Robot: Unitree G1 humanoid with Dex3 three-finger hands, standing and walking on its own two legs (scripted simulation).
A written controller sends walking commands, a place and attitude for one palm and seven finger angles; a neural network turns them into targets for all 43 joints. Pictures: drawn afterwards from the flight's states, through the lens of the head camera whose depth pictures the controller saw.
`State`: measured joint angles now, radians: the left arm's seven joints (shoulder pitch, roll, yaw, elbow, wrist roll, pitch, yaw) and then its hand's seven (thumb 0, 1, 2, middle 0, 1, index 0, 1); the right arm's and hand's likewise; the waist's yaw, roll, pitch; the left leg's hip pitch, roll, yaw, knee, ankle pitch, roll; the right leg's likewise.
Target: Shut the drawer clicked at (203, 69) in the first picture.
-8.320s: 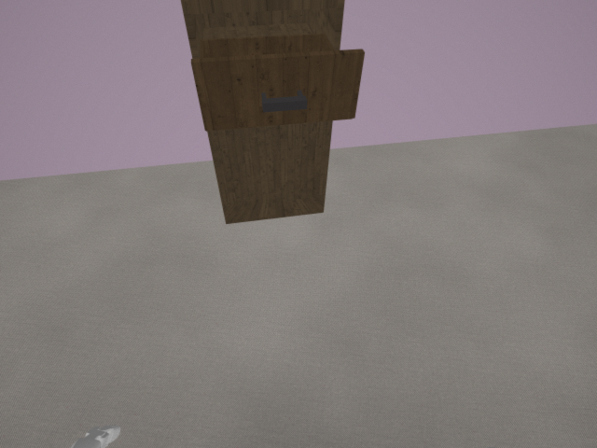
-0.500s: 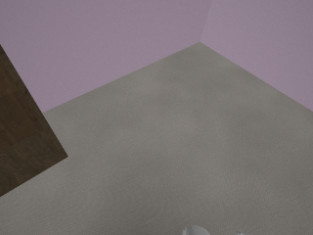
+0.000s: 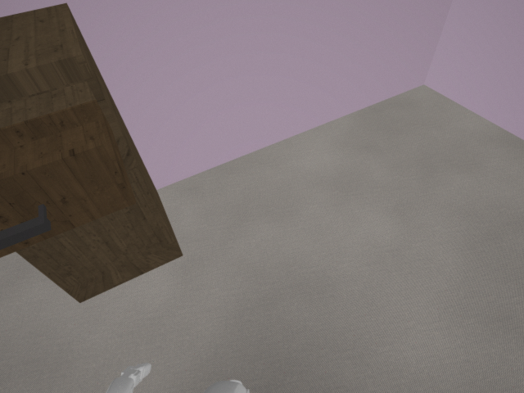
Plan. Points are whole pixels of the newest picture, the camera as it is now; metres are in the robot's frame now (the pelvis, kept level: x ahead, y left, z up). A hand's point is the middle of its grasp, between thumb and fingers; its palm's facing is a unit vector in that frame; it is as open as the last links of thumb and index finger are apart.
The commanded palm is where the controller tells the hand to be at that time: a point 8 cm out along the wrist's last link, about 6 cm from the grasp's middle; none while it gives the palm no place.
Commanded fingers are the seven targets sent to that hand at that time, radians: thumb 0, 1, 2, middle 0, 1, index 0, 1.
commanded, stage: turn to face it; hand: left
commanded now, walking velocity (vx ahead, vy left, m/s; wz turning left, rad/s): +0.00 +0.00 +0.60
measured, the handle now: (17, 226) +0.42 +0.48 +0.01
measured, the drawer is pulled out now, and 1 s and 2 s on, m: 0.29 0.29 0.29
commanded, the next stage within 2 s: take the last steps up to it in 0.66 s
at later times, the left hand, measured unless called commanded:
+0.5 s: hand out of the picture -0.08 +0.28 -0.19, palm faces +0.36 -0.89 -0.27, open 7.4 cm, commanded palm none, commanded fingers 0.00 0.90 0.90 -0.20 -0.30 -0.20 -0.30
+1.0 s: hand out of the picture +0.01 +0.24 -0.15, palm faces +0.43 -0.87 -0.24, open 7.4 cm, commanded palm none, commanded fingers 0.00 0.90 0.90 -0.20 -0.30 -0.20 -0.30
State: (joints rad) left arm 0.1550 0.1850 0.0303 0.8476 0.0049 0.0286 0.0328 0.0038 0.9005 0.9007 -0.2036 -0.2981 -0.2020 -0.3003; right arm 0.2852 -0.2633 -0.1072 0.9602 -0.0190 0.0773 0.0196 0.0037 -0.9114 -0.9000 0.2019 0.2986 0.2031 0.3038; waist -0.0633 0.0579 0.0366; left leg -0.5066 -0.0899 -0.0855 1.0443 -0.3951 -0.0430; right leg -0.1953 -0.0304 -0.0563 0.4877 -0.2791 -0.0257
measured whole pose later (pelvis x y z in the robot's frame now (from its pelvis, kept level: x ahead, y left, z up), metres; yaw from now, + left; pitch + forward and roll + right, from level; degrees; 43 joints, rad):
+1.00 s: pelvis +0.02 +0.04 -0.01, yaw +24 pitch -2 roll +1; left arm 0.24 0.15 0.02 0.96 0.02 -0.02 0.01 0.00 0.90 0.90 -0.20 -0.30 -0.20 -0.30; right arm 0.34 -0.21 -0.06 1.06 -0.02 0.03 0.00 0.00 -0.91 -0.90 0.20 0.30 0.20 0.30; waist -0.02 0.05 0.00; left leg -0.32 -0.04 -0.03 0.87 -0.46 0.03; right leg -0.18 -0.01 -0.09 0.53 -0.32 -0.04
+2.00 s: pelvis +0.22 +0.16 -0.01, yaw +23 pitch -2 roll +1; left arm 0.16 0.14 0.03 1.03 0.01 -0.03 0.02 0.00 0.91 0.90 -0.20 -0.30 -0.20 -0.30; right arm 0.40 -0.12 -0.03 1.16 -0.01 -0.01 -0.02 0.00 -0.91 -0.90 0.20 0.30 0.20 0.30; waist -0.06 0.03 0.06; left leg -0.12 0.05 0.14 0.54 -0.41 -0.02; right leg -0.33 -0.06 -0.10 0.54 -0.17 -0.02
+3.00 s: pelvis +0.17 +0.12 +0.00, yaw +24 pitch -1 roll +1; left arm 0.32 0.09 0.01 1.16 0.00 -0.01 0.04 0.02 0.93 0.90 -0.20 -0.30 -0.20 -0.30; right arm 0.33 -0.12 -0.02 1.17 -0.01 -0.01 -0.04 0.00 -0.91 -0.90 0.20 0.30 0.20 0.30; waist -0.02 0.01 0.01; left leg -0.17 0.06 0.03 0.42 -0.22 -0.06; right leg -0.14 0.03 -0.08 0.44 -0.29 -0.06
